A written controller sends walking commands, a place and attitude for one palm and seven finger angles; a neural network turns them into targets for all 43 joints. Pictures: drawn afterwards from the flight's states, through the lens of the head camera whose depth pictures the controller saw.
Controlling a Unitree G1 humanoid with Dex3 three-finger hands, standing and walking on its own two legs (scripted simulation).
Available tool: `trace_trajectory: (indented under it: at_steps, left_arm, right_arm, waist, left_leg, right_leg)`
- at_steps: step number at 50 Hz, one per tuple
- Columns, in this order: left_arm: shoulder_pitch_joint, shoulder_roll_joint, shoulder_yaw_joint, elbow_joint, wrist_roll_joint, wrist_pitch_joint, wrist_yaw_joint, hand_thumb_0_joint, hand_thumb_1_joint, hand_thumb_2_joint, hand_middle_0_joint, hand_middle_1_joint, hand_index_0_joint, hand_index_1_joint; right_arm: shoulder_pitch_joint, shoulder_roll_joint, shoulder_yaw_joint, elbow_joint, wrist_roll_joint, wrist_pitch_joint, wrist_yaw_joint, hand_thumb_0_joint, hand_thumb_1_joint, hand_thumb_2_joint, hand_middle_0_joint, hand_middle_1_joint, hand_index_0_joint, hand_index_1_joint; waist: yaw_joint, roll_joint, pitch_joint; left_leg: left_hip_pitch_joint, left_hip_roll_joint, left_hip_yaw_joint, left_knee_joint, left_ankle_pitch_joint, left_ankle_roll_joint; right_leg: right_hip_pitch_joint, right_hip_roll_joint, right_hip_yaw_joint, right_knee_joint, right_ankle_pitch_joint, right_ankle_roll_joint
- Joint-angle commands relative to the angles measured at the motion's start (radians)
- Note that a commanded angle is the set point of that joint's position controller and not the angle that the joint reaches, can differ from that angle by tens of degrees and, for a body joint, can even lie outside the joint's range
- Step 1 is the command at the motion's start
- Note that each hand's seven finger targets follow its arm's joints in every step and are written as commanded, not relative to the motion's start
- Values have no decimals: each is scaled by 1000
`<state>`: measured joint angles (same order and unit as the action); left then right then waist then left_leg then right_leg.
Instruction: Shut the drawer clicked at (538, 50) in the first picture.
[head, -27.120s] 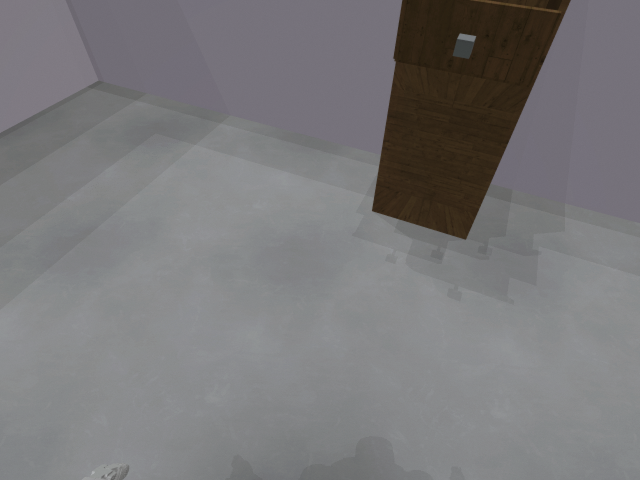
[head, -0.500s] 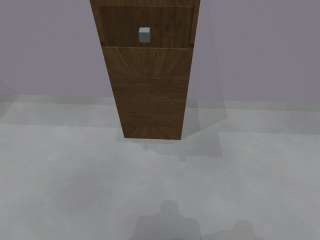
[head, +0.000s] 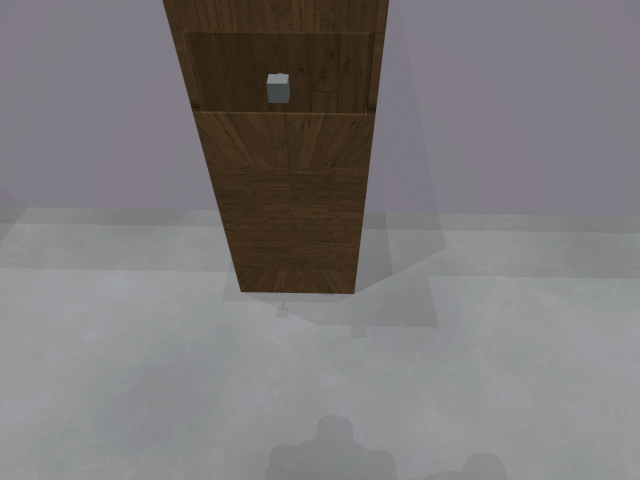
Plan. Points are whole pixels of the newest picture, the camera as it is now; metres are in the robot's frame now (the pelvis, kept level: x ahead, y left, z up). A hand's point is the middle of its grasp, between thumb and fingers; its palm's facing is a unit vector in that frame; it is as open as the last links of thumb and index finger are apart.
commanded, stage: let the arm hang, fingers relaxed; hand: left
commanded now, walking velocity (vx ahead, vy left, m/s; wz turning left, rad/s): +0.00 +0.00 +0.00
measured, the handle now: (279, 84) +0.85 +0.14 +0.08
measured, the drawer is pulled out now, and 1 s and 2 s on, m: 0.00 0.00 0.00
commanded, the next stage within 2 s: look to check the result in 0.04 s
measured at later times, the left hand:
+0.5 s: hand out of the picture +0.01 +0.17 -0.17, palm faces +0.04 -0.98 -0.21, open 7.4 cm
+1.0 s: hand out of the picture +0.06 +0.18 -0.16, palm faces +0.02 -0.97 -0.26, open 7.4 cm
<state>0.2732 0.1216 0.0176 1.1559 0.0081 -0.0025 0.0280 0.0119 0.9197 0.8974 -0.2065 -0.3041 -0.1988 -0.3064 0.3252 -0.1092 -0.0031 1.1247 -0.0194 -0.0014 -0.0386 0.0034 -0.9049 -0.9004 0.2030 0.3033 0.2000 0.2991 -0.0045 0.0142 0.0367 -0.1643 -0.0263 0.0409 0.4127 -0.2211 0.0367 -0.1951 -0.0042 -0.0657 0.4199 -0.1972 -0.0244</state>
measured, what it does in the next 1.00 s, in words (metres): stands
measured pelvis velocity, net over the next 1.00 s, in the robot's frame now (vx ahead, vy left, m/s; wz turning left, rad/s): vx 0.02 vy -0.02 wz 0.00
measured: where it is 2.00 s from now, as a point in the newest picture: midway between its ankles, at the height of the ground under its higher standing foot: outside the picture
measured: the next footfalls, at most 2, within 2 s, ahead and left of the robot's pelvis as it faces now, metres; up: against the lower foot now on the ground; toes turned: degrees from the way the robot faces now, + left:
none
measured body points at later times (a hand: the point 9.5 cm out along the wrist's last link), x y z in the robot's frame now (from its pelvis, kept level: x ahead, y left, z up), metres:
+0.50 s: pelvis +0.01 -0.01 +0.00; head +0.03 -0.02 +0.45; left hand +0.01 +0.22 -0.15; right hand +0.01 -0.23 -0.16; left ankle +0.00 +0.09 -0.74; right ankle +0.02 -0.10 -0.74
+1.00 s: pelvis +0.02 -0.02 +0.00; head +0.04 -0.03 +0.45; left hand +0.06 +0.23 -0.14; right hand +0.04 -0.27 -0.16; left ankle +0.00 +0.09 -0.74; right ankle +0.02 -0.10 -0.74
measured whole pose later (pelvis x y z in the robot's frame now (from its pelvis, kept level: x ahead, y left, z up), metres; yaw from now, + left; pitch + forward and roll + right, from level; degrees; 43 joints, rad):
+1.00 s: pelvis +0.02 -0.02 +0.00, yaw +0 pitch -2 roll +0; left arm 0.17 0.21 0.03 1.15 0.01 -0.02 0.01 0.01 0.90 0.90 -0.20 -0.30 -0.20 -0.30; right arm 0.21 -0.22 -0.01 1.14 -0.02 0.00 -0.03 0.00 -0.90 -0.90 0.20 0.30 0.20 0.30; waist -0.01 0.02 0.06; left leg -0.10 0.00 0.03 0.34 -0.22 0.00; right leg -0.13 0.03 -0.08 0.35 -0.20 -0.05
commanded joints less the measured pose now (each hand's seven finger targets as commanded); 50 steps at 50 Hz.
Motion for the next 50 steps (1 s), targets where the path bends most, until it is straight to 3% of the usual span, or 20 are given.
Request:
trace_trajectory:
  at_steps: [1, 24, 50]
  left_arm:
    - [74, 99, 15, -18, 3, -13, 11, 0, 900, 900, -200, -300, -200, -300]
    - [23, 157, 22, -20, 4, -21, 6, 0, 900, 900, -200, -300, -200, -300]
    - [-80, 248, 32, -45, 1, -31, -2, 0, 900, 900, -200, -300, -200, -300]
  right_arm:
    - [86, -78, -12, -8, 6, -12, -7, 0, -900, -900, 200, 300, 200, 300]
    - [9, -157, -22, -8, 6, -11, -7, 0, -900, -900, 200, 300, 200, 300]
    - [-84, -241, -27, -19, 3, -14, 0, 0, -900, -900, 200, 300, 200, 300]
  waist:
    - [2, -4, 55]
    - [2, -15, 56]
    - [0, -7, 2]
  left_leg:
    - [-55, 119, -107, -94, 85, 7]
    - [-1, 128, -102, -101, 100, 1]
    - [42, 142, -100, -118, 147, -9]
  right_leg:
    - [15, -106, 93, -90, 38, -22]
    - [19, -107, 107, -125, 49, -28]
    - [77, -122, 120, -145, 148, -34]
